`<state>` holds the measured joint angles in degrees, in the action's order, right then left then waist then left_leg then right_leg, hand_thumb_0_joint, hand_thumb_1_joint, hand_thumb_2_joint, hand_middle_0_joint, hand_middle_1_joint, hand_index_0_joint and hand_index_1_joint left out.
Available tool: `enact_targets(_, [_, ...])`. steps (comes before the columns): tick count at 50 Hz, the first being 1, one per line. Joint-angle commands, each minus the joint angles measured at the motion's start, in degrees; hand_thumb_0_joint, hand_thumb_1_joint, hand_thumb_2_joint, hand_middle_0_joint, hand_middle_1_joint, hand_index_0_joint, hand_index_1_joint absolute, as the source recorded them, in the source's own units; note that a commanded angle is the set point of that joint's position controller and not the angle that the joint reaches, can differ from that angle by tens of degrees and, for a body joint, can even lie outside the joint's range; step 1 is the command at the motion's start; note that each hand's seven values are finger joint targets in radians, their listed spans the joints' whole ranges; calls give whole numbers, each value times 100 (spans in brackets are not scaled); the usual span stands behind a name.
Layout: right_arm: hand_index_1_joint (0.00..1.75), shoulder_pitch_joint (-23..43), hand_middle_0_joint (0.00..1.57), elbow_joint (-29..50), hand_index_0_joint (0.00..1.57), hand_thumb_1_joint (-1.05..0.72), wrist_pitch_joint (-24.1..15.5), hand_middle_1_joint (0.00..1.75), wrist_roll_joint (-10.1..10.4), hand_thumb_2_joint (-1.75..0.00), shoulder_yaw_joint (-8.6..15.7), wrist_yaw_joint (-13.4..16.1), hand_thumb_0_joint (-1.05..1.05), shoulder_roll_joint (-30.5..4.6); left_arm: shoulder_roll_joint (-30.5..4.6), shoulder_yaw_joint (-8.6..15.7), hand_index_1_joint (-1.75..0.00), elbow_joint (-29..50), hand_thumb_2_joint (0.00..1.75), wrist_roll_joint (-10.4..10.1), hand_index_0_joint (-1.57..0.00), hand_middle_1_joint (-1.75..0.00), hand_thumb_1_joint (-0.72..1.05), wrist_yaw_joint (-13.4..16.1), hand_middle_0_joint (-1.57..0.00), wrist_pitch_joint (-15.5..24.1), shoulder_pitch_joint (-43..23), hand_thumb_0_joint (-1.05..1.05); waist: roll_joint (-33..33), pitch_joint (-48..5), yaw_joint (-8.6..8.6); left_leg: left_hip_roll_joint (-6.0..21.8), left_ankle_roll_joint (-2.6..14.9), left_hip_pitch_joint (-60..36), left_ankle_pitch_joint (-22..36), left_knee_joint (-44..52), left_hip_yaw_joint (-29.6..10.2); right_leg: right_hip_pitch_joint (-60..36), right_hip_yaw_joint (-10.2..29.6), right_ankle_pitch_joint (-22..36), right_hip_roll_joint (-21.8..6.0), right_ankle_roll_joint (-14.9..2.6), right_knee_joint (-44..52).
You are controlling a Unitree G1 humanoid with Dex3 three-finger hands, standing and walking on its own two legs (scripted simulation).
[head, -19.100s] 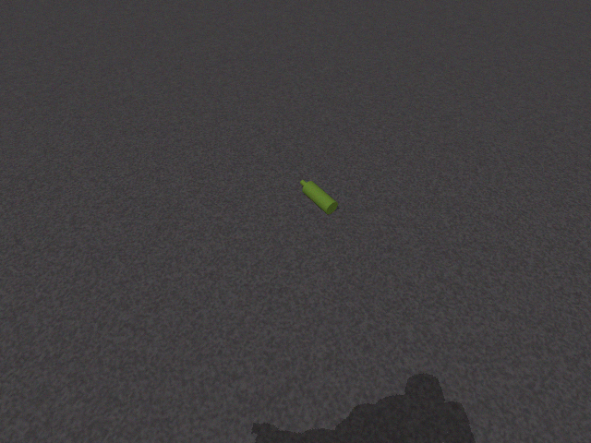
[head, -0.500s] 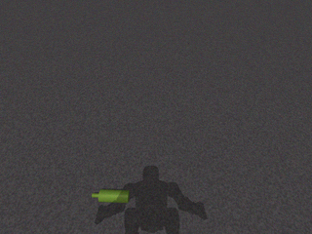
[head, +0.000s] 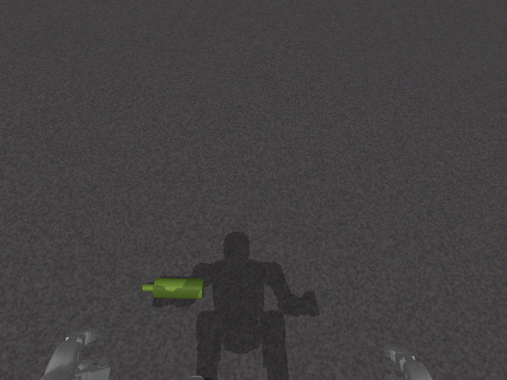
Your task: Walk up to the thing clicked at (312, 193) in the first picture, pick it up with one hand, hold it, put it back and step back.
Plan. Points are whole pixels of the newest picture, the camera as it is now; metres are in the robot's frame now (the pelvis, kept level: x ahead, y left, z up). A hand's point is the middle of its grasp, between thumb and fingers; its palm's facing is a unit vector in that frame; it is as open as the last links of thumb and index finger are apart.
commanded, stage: rise first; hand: left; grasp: from above
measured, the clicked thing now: (173, 288) +0.46 +0.26 -0.73
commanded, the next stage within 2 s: none
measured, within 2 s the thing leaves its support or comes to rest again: neither
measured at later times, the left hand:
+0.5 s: hand (106, 376) +0.15 +0.26 -0.21, palm faces -0.12 -0.90 -0.42, open 14.1 cm
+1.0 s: hand out of the picture +0.15 +0.28 -0.28, palm faces -0.29 -0.79 -0.55, open 14.3 cm
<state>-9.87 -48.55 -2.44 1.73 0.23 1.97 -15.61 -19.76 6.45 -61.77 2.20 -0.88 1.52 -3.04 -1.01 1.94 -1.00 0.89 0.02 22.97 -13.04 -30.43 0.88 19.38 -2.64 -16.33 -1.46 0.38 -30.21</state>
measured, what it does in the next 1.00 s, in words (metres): lowers itself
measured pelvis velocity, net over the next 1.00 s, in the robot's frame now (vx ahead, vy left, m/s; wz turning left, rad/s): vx -0.02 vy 0.00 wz -0.03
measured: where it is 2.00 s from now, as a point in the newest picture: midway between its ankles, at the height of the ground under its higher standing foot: outside the picture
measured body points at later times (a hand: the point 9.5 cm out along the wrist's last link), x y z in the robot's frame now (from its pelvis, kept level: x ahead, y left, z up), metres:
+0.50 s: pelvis +0.00 +0.01 -0.06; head +0.10 +0.02 +0.38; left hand +0.16 +0.31 -0.18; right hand +0.15 -0.26 -0.16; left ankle +0.02 +0.12 -0.73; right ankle -0.01 -0.12 -0.73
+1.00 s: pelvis -0.02 +0.00 -0.14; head +0.11 +0.02 +0.29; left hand +0.16 +0.32 -0.25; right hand +0.16 -0.25 -0.23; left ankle +0.02 +0.12 -0.73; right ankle -0.01 -0.12 -0.73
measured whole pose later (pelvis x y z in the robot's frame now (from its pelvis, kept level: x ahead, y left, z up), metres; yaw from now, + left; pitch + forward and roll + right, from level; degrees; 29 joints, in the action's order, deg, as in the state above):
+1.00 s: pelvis -0.02 +0.00 -0.14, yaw -1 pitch +25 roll -3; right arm -8.8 -31.6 -11.0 -0.3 1.4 0.8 -14.3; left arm -22.8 8.0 -30.6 20.2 0.1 -6.1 8.5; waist 0.1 -9.1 -1.4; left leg 2.5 0.3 73.0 -32.6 -80.8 -0.9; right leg 68.1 -2.9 -36.2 -1.0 0.3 -79.7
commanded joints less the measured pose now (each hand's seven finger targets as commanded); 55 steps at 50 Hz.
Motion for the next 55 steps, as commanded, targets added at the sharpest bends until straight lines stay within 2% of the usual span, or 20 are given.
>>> enact_targets(1, [30, -544, 20, 919, 20, -91, -131, 30, -65, -90, 512, 0, 0, -968, -1339, 701, -106, 726, 103, 383, -3, -108, -6, -23, -2, -106, 557, 0, 488, -2058, 339, -189, -2, -603, 1324, -371, 58, -170, 76, 1387, 156, -205, -316])
enact_targets(3, [30, -349, 20, 1201, 20, -90, -135, 30, -35, -90, 449, -27, 0, -876, -914, 409, -107, 833, 103, 452, -3, -108, -20, 17, -3, -396, 576, 0, 471, -1659, 217, -166, 5, -294, 1102, -415, 52, 148, 61, 1096, 192, -207, -300])
enact_targets(4, [30, -289, 20, 1297, 20, -89, -144, 30, -19, -90, 436, -33, 0, -884, -896, 363, -108, 934, 102, 534, -5, -109, -28, 48, -4, -530, 432, 0, 430, -1506, 196, -145, -15, -137, 1020, -443, 16, 265, 21, 1010, 217, -221, -359])
enact_targets(6, [30, -180, 20, 1519, 20, -90, -178, 30, 3, -90, 454, -53, 0, -877, -1067, 468, -108, 1126, 102, 624, -5, -108, -43, 118, -6, -723, 375, 0, 399, -1303, 179, -98, -22, 240, 655, -628, -18, 579, -10, 622, 237, -216, -525])
enact_targets(9, [30, -288, 20, 1713, 20, -89, -273, 30, -6, -90, 454, -65, 0, -805, -977, 493, -108, 1511, 101, 634, -6, -107, -57, 203, -7, -840, 452, 0, 188, -1273, 105, -71, 13, 606, 143, -885, -23, 1028, -3, 135, 262, -197, -762])
enact_targets(11, [30, -348, 20, 1794, 20, -89, -374, 30, -24, -90, 478, -56, 0, -781, -920, 509, -109, 1811, 100, 679, -7, -108, -58, 234, -7, -837, 468, 0, 87, -1395, 39, -59, 44, 793, 41, -1183, -37, 1266, 11, 61, 257, -176, -1022])
enact_targets(17, [30, -474, 20, 1950, 20, -88, -626, 30, -96, -90, 531, 13, 0, -738, -1083, 706, -109, 2918, 101, 788, -7, -108, -58, 253, -8, -737, 806, 0, 439, -2164, -15, 18, 61, 930, 525, -1993, -84, 1840, 93, 462, 233, -160, -1897])
enact_targets(19, [30, -479, 20, 1985, 20, -88, -657, 30, -111, -90, 523, 40, 0, -711, -1013, 616, -109, 3252, 102, 797, -6, -107, -58, 208, -8, -813, 1012, 0, 501, -2352, -58, 36, 85, 896, 684, -2150, -93, 1927, 119, 591, 222, -145, -1988])
enact_targets(24, [30, -383, 20, 2101, 20, -90, -725, 30, -127, -90, 511, 77, 0, -726, -973, 567, -107, 3696, 103, 892, -6, -105, -61, 150, -9, -1072, 1509, 0, 478, -2329, -93, 60, 75, 1128, 726, -2367, -174, 2127, 72, 552, 236, -141, -2189])
enact_targets(25, [30, -363, 20, 2121, 20, -89, -740, 30, -129, -90, 503, 76, 0, -717, -1013, 592, -108, 3765, 103, 938, -6, -105, -60, 142, -8, -1130, 1616, 0, 547, -2334, -25, 57, 75, 1163, 756, -2421, -155, 2160, 72, 578, 226, -142, -2236])
enact_targets(29, [30, -276, 20, 2268, 20, -91, -796, 30, -147, -90, 476, 71, 0, -657, -873, 515, -106, 3825, 102, 1051, -7, -104, -61, 147, -9, -1265, 1790, 0, 454, -2178, -116, 63, 82, 1530, 485, -2616, -204, 2448, 23, 347, 250, -144, -2415])
enact_targets(33, [30, -211, 20, 2358, 20, -92, -859, 30, -159, -90, 448, 38, 0, -656, -910, 555, -107, 4026, 101, 1108, -7, -105, -61, 145, -9, -1281, 1827, 0, 541, -2146, -52, 72, 57, 1890, 297, -2820, -233, 2847, -1, 97, 254, -180, -2757])
enact_targets(36, [30, -199, 20, 2425, 20, -91, -911, 30, -157, -90, 471, 9, 0, -664, -909, 556, -107, 4274, 100, 1170, -8, -106, -61, 139, -9, -1215, 1995, 0, 652, -2404, -28, 96, 36, 1883, 444, -2988, -311, 3088, -25, 89, 265, -195, -3046])
enact_targets(40, [30, -144, 20, 2506, 20, -90, -956, 30, -152, -90, 479, -39, 0, -640, -936, 597, -107, 4563, 99, 1258, -8, -107, -60, 173, -9, -1138, 2177, 0, 691, -2575, 33, 74, 52, 2130, 231, -3240, -330, 3362, -14, -33, 275, -197, -3334])
enact_targets(42, [30, -107, 20, 2497, 20, -91, -971, 30, -138, -90, 475, -23, 0, -655, -1068, 585, -108, 4642, 100, 1336, -7, -107, -61, 193, -9, -1082, 1763, 0, 591, -2589, -124, 62, 93, 2427, -107, -3449, -294, 3521, 29, -154, 275, -178, -3383])
enact_targets(47, [30, 62, 20, 2259, 20, -91, -1106, 30, -165, -90, 515, -57, 0, -751, -1400, 597, -108, 3769, 99, 1866, -8, -108, -60, 226, -8, -588, 589, 0, 414, -2348, -202, 27, 133, 3668, -989, -4266, -294, 4672, 91, -861, 245, -187, -4163])
enact_targets(48, [30, 55, 20, 2202, 20, -88, -1132, 30, -177, -90, 540, -66, 0, -799, -1501, 710, -108, 3544, 98, 1973, -8, -108, -58, 235, -8, -442, 458, 0, 484, -2399, -161, 24, 102, 3807, -1174, -4364, -318, 4885, 105, -1033, 239, -201, -4367])
enact_targets(51, [30, 106, 20, 2100, 20, -87, -1215, 30, -187, -89, 583, -113, 0, -879, -1539, 474, -109, 3537, 98, 2365, -8, -109, -56, 198, -7, 6, 5, 0, 729, -2866, -139, 48, 57, 4042, -1482, -4711, -380, 5493, 113, -1264, 244, -221, -4879])
enact_targets(52, [30, 95, 20, 2082, 20, -88, -1228, 30, -180, -90, 606, -127, 0, -900, -1559, 387, -109, 3673, 98, 2473, -8, -109, -56, 173, -8, 145, -188, 0, 831, -3107, -167, 57, 37, 4035, -1478, -4824, -407, 5642, 118, -1243, 244, -225, -5028])
enact_targets(55, [30, 82, 20, 1846, 20, -91, -1199, 30, -166, -90, 602, -186, 0, -1010, -1994, 601, -109, 3190, 100, 2834, -8, -108, -58, 240, -8, 458, -461, 0, 806, -3555, -94, 58, 57, 4341, -940, -5425, -437, 6141, 82, -911, 272, -219, -5580])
